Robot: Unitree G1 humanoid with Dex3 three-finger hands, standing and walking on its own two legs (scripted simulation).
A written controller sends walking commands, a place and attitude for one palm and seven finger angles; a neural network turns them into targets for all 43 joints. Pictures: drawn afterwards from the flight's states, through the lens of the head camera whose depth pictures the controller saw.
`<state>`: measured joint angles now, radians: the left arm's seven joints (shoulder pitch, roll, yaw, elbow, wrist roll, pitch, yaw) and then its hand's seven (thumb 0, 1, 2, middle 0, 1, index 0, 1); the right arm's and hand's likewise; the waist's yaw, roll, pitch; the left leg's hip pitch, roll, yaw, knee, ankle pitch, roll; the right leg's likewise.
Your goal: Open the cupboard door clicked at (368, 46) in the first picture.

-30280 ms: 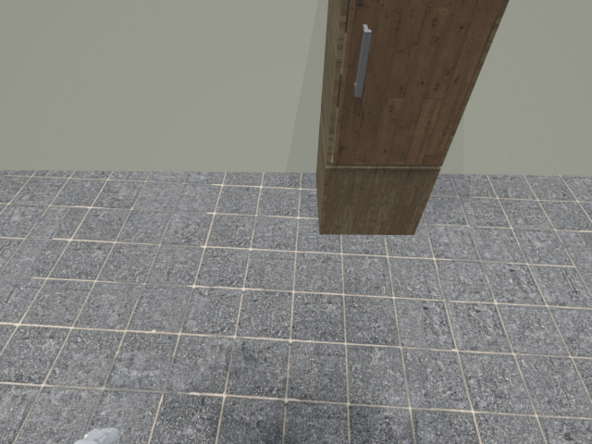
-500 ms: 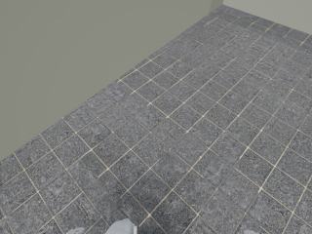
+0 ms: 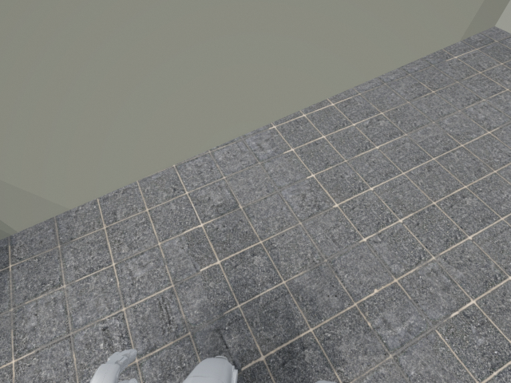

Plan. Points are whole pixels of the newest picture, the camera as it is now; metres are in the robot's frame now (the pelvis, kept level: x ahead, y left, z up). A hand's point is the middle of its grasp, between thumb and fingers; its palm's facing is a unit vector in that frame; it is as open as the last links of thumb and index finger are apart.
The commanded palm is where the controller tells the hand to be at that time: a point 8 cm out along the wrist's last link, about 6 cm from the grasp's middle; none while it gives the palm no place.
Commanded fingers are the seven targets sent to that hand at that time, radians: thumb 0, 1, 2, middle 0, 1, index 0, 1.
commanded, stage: turn to face it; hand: left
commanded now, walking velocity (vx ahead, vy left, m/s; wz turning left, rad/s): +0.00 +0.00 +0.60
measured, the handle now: out of the picture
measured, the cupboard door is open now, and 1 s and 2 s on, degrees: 45 45 45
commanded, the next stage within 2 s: none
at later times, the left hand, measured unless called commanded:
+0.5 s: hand out of the picture +0.06 +0.22 -0.15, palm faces +0.33 -0.90 -0.28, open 7.4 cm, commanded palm none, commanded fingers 0.00 0.90 0.90 -0.20 -0.30 -0.20 -0.30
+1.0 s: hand out of the picture -0.03 +0.20 -0.16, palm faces +0.62 -0.75 -0.23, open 7.4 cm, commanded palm none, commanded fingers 0.00 0.90 0.90 -0.20 -0.30 -0.20 -0.30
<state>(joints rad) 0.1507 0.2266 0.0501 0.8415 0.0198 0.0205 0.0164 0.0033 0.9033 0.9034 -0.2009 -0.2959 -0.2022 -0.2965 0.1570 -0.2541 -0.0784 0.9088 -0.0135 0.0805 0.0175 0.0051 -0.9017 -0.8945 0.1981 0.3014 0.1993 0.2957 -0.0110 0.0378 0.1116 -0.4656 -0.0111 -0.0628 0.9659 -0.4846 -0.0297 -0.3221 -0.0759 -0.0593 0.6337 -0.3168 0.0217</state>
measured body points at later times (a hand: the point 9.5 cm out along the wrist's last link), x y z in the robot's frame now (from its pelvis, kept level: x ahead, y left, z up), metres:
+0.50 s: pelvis +0.03 -0.02 +0.01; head +0.08 -0.01 +0.45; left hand +0.04 +0.27 -0.13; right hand +0.18 -0.25 -0.14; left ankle +0.00 +0.12 -0.72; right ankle +0.07 -0.15 -0.72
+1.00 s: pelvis +0.03 -0.02 +0.01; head +0.07 +0.04 +0.45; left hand -0.06 +0.24 -0.14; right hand +0.26 -0.16 -0.12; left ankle -0.02 +0.08 -0.72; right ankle +0.11 -0.15 -0.66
